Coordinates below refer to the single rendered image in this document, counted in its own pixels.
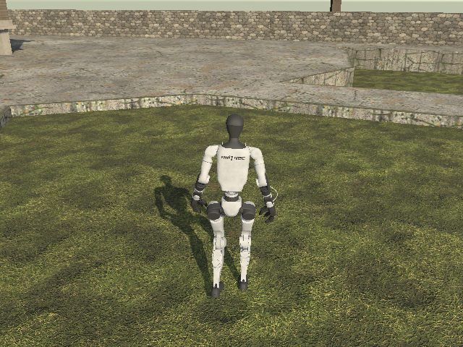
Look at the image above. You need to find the left robot hand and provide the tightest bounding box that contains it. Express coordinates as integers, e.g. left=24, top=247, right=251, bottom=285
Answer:
left=191, top=198, right=208, bottom=213

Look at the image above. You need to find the left robot upper arm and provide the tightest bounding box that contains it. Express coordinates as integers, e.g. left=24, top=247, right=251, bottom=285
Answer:
left=198, top=145, right=219, bottom=184

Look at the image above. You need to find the left robot thigh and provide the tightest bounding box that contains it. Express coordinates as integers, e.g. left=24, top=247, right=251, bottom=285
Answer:
left=207, top=201, right=226, bottom=249

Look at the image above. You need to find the right robot hand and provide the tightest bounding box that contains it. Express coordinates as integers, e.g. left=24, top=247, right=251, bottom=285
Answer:
left=259, top=205, right=276, bottom=223

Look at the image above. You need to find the right robot forearm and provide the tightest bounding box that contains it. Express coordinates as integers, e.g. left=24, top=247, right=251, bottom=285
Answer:
left=260, top=176, right=274, bottom=207

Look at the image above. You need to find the robot right shin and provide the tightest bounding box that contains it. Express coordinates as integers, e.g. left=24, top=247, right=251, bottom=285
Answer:
left=240, top=236, right=251, bottom=282

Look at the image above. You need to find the right robot upper arm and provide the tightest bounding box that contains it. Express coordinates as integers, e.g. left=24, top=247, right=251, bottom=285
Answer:
left=249, top=146, right=267, bottom=187

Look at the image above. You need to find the left robot forearm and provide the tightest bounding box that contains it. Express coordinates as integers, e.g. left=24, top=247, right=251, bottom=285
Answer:
left=192, top=173, right=205, bottom=200

